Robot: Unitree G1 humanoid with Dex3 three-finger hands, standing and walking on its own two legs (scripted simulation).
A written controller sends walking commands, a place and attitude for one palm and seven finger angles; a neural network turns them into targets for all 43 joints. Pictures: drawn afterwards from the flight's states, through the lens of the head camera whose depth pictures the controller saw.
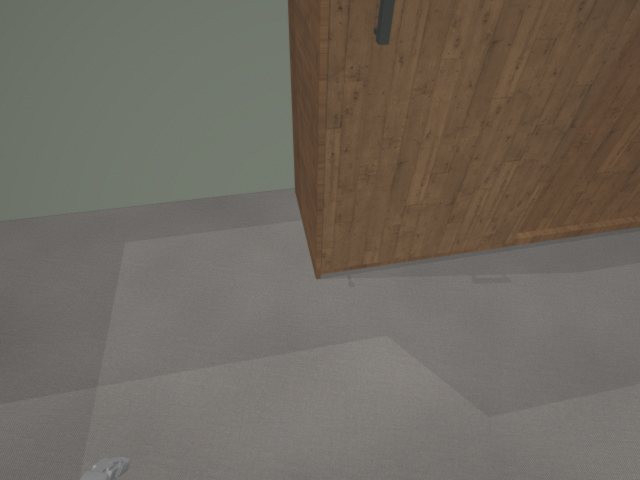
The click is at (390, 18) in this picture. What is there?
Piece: wardrobe's sliding door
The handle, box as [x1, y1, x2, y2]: [374, 0, 394, 44]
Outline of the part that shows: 394,0 380,0 378,24 376,27 374,27 374,33 376,35 376,41 378,44 388,43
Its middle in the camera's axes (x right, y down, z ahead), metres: +0.13 -0.54 +0.79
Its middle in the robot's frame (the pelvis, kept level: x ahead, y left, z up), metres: +0.98 -0.08 +0.27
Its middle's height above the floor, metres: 1.04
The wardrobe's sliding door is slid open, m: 0.00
